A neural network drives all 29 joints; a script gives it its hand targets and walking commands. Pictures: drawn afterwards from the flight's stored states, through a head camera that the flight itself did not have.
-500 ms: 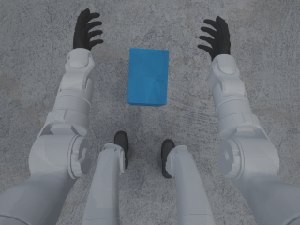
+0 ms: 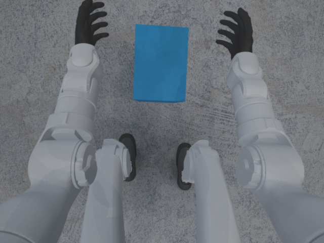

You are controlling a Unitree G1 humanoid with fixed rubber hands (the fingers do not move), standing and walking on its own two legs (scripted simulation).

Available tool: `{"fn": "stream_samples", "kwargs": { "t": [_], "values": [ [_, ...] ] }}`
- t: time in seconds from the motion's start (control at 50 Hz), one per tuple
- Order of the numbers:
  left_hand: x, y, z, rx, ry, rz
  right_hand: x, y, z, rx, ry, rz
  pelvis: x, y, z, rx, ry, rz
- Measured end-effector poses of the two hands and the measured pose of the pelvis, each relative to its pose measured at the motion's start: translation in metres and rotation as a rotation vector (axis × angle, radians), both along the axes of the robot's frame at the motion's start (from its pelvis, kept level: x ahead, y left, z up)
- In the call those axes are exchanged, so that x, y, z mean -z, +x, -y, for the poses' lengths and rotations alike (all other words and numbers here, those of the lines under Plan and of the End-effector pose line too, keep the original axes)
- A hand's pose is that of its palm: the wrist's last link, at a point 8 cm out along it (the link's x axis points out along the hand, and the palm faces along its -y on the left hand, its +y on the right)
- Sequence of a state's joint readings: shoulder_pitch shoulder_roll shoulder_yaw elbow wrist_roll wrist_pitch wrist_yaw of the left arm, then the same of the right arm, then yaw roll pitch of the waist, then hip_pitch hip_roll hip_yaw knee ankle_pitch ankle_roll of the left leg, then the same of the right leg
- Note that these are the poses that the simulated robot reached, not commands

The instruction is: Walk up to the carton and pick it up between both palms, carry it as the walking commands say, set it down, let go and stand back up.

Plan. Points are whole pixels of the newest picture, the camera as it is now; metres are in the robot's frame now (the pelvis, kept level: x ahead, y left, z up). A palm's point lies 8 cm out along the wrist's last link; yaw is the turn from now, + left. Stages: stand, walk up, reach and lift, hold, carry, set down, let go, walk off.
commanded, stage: reach and lift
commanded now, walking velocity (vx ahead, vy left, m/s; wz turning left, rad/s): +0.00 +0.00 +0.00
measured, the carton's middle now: (158, 71) +0.49 +0.00 -0.42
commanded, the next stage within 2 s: none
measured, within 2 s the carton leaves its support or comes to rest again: leaves its support in 1.92 s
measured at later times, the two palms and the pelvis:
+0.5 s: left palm (105, 58) +0.50 +0.16 -0.27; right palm (215, 63) +0.50 -0.16 -0.27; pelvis -0.03 +0.00 -0.12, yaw +0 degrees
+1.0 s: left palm (112, 62) +0.51 +0.15 -0.36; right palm (206, 69) +0.50 -0.16 -0.36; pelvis -0.04 -0.01 -0.18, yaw +0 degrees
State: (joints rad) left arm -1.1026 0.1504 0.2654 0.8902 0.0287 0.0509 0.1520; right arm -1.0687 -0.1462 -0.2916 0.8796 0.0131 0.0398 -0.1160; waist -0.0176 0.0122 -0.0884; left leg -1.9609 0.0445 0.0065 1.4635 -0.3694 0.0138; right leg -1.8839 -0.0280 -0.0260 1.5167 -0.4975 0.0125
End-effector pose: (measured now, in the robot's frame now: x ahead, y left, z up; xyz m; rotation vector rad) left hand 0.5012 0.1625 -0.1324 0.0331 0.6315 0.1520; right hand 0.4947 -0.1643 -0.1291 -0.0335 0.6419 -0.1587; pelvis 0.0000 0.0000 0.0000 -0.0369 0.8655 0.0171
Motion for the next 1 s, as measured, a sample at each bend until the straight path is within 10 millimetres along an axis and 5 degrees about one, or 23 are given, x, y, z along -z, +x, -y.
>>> {"fn": "stream_samples", "kwargs": {
  "t": [0.26, 0.74, 0.84, 1.0],
  "values": [
    [0.08, -0.002, 0.0, -0.009, -0.004, -0.016, 0.08, -0.001, 0.0, 0.0, 0.004, -0.014, 0.074, -0.02, 0.002, 0.014, 0.006, 0.036],
    [0.211, -0.004, 0.011, 0.023, -0.004, -0.1, 0.213, -0.007, -0.01, -0.038, 0.02, -0.091, 0.159, -0.035, 0.008, 0.024, 0.023, 0.164],
    [0.223, 0.004, 0.009, 0.018, -0.001, -0.092, 0.233, -0.007, -0.01, -0.048, 0.023, -0.097, 0.172, -0.037, 0.008, 0.026, 0.025, 0.191],
    [0.224, 0.007, 0.01, 0.016, -0.003, -0.081, 0.23, 0.0, -0.007, -0.049, 0.024, -0.067, 0.181, -0.036, 0.008, 0.03, 0.025, 0.207]
  ]
}}
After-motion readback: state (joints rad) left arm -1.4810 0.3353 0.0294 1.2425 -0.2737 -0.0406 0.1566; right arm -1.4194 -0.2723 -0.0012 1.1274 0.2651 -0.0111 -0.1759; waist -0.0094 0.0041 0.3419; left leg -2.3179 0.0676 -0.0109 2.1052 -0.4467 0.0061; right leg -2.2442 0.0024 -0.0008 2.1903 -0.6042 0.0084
